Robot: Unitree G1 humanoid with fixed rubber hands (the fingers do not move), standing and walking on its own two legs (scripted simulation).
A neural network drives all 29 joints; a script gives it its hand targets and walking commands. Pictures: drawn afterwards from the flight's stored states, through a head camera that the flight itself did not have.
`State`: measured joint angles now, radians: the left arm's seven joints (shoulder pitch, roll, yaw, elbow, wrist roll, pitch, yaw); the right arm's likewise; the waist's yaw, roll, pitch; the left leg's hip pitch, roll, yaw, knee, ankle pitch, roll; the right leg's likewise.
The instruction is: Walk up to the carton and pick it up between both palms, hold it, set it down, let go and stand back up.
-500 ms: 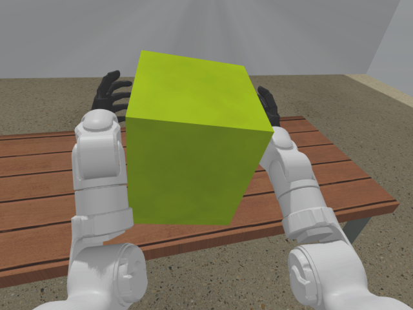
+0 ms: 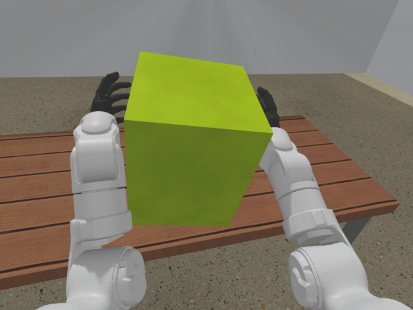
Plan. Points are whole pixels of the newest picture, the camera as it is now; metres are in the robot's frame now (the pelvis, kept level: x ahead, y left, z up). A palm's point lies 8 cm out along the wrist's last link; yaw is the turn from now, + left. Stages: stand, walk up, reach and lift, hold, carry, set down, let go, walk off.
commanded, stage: hold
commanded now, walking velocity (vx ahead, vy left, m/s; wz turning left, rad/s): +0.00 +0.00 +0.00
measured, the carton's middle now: (187, 143) +0.38 +0.01 +0.19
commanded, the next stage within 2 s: none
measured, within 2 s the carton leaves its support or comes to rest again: neither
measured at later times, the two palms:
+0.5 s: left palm (99, 121) +0.36 +0.16 +0.25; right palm (262, 128) +0.37 -0.13 +0.23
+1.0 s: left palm (104, 117) +0.35 +0.15 +0.26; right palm (267, 129) +0.36 -0.14 +0.23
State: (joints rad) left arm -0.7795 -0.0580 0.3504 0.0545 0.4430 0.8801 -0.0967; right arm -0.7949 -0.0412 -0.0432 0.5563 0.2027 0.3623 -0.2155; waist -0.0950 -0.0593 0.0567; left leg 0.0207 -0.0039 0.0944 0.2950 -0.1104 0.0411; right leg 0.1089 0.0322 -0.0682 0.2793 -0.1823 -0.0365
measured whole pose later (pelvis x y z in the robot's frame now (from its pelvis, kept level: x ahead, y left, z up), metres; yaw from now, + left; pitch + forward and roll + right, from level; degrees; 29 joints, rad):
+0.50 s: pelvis +0.00 +0.00 +0.00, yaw +1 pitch -12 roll -1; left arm -0.76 -0.04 0.32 0.05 0.43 0.88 -0.08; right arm -0.79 -0.03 -0.06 0.56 0.21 0.36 -0.21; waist -0.10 -0.07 0.06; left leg 0.01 -0.01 0.08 0.31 -0.12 0.04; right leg 0.11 0.03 -0.08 0.27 -0.18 -0.03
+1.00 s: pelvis +0.00 +0.00 +0.00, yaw +0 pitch -12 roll +0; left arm -0.78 -0.06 0.34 0.07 0.44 0.88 -0.09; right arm -0.80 -0.04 -0.06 0.57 0.19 0.36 -0.21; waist -0.10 -0.06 0.06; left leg 0.02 -0.01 0.09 0.30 -0.11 0.04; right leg 0.11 0.03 -0.07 0.28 -0.18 -0.03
